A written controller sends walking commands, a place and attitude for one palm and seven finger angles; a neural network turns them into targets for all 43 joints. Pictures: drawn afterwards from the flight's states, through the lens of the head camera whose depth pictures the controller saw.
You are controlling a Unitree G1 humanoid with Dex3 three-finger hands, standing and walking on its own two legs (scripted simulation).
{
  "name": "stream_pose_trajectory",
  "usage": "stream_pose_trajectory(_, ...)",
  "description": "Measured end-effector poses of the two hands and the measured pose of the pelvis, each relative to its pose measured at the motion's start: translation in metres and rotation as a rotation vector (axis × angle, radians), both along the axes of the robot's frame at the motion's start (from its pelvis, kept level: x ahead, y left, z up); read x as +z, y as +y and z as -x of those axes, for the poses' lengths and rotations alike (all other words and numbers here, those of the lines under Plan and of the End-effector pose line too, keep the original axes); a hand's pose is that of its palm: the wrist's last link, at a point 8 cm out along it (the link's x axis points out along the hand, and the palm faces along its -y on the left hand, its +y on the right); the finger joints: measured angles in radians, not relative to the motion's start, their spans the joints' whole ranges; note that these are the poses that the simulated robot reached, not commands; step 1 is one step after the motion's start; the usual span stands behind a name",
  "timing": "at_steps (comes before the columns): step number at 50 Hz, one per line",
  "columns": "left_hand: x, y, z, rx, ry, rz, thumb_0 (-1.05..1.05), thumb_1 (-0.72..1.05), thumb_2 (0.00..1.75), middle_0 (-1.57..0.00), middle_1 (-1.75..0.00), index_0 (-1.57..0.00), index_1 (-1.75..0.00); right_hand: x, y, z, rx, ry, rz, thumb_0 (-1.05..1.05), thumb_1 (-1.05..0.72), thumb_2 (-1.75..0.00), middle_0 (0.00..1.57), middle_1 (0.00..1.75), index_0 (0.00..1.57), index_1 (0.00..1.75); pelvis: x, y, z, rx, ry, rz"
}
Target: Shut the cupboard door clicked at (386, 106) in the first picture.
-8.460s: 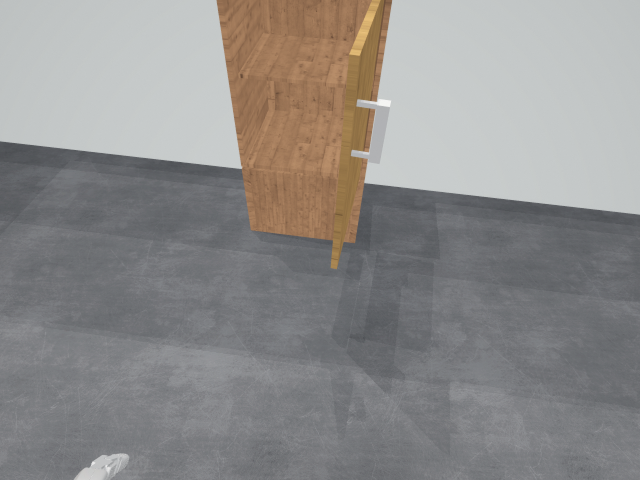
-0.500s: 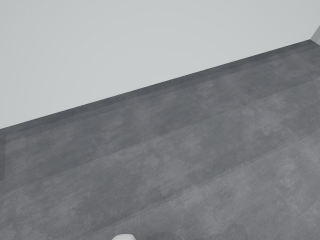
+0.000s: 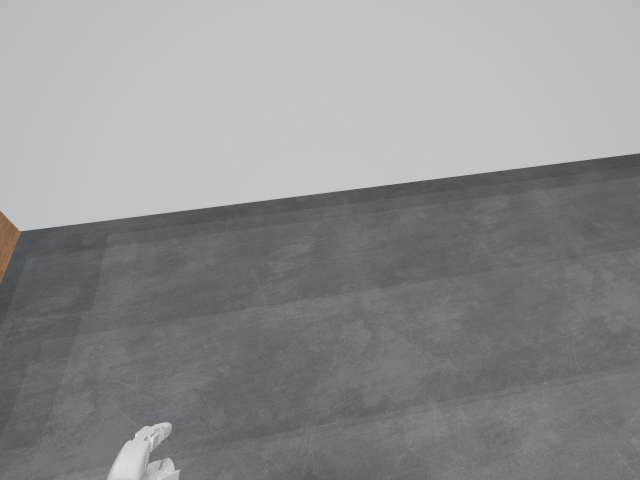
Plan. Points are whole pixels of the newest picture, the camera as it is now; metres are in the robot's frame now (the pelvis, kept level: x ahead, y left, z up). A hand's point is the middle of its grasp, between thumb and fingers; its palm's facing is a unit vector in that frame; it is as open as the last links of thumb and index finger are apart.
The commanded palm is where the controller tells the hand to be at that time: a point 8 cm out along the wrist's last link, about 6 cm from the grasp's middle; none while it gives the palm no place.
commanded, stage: walk to a spot facing it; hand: left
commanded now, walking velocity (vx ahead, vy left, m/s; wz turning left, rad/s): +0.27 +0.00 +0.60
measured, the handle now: out of the picture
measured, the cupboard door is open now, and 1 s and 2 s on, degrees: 85 85 85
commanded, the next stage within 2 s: turn to face it in 1.80 s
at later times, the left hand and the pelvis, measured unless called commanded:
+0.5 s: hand out of the picture -0.06 +0.20 -0.17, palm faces +0.42 -0.88 -0.23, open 7.3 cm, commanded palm none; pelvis +0.07 +0.04 +0.00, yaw +20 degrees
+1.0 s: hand (92, 390) +0.27 +0.37 -0.15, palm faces +0.42 -0.89 -0.17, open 7.3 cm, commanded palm none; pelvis +0.23 +0.16 +0.00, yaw +26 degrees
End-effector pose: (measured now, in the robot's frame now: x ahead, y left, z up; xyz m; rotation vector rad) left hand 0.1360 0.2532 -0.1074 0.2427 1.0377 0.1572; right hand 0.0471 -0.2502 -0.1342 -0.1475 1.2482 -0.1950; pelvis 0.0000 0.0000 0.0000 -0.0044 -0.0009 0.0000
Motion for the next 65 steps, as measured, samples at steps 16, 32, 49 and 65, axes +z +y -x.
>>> stream_pose_trajectory(16, 0.0, -0.022, 0.146, 0.317, 0.201, 0.03, 0.0, 0.91, 0.9, -0.2, -0.3, -0.21, -0.3, 0.007, -0.022, -0.075, 0.223, 0.052, -0.004, 0.01, -0.91, -0.9, 0.19, 0.3, 0.2, 0.3, 0.012, -0.012, -0.032, 0.237, -0.017, -0.033)
stream_pose_trajectory(32, -0.049, 0.039, 0.202, 0.598, 0.475, 0.186, 0.01, 0.91, 0.9, -0.2, -0.3, -0.2, -0.3, 0.014, 0.181, -0.285, 0.579, -0.243, -0.009, 0.0, -0.91, -0.9, 0.19, 0.3, 0.2, 0.3, -0.017, 0.097, -0.103, 0.395, -0.027, -0.003)
stream_pose_trajectory(49, -0.014, 0.154, -0.084, 0.445, 0.004, 0.114, 0.0, 0.91, 0.9, -0.2, -0.3, -0.2, -0.3, 0.004, 0.178, -0.237, 0.382, 0.112, 0.016, -0.01, -0.93, -0.9, 0.2, 0.3, 0.2, 0.3, 0.005, 0.155, -0.22, 0.455, -0.03, -0.034)
stream_pose_trajectory(65, -0.019, 0.146, -0.182, 0.551, 0.084, 0.086, -0.01, 0.93, 0.9, -0.2, -0.3, -0.21, -0.3, -0.015, 0.19, -0.362, 0.408, 0.276, -0.019, 0.01, -0.91, -0.9, 0.2, 0.3, 0.2, 0.3, -0.001, 0.165, -0.367, 0.505, -0.044, -0.021)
